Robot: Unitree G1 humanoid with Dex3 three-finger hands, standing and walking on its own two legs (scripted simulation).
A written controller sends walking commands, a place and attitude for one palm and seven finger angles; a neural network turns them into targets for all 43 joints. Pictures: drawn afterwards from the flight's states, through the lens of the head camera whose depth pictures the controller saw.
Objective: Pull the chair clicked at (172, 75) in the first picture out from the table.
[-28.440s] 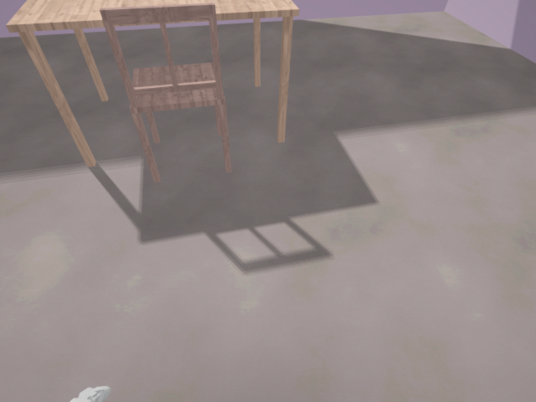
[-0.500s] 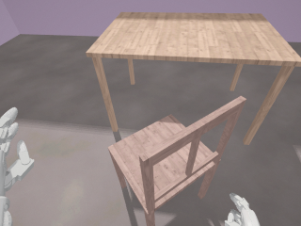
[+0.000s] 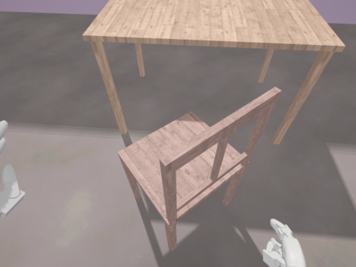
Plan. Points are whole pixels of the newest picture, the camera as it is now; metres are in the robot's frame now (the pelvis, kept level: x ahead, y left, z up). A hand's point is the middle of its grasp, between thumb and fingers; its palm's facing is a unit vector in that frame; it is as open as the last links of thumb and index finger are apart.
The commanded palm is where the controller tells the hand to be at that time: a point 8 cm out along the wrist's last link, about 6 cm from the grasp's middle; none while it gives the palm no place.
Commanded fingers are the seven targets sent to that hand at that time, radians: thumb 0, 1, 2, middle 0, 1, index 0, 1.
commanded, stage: step back with the hand held close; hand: left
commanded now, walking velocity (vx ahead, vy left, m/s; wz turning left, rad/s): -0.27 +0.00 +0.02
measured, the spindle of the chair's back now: (218, 158) +0.45 -0.09 -0.10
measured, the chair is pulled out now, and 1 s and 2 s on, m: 0.45 0.45 0.45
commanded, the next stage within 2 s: stop stepping back and stand still in 1.30 s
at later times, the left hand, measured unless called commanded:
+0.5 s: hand out of the picture +0.14 +0.27 +0.17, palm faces +0.48 -0.70 -0.53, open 7.4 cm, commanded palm +0.07 +0.30 +0.18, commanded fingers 0.00 0.90 0.90 -0.20 -0.30 -0.20 -0.30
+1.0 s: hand out of the picture +0.12 +0.26 +0.18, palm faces +0.51 -0.68 -0.52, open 7.4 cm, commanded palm +0.06 +0.28 +0.18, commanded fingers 0.00 0.90 0.90 -0.20 -0.30 -0.20 -0.30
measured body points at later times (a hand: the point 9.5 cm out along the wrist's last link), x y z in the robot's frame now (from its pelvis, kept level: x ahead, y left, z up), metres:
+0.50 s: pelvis -0.06 -0.01 -0.01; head -0.04 +0.01 +0.44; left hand +0.11 +0.31 +0.19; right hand +0.10 -0.25 -0.09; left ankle -0.03 +0.12 -0.74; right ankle +0.07 -0.15 -0.74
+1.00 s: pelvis -0.07 -0.03 -0.01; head -0.03 -0.01 +0.44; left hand +0.09 +0.29 +0.20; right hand +0.12 -0.24 -0.09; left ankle -0.03 +0.12 -0.74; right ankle -0.07 -0.15 -0.74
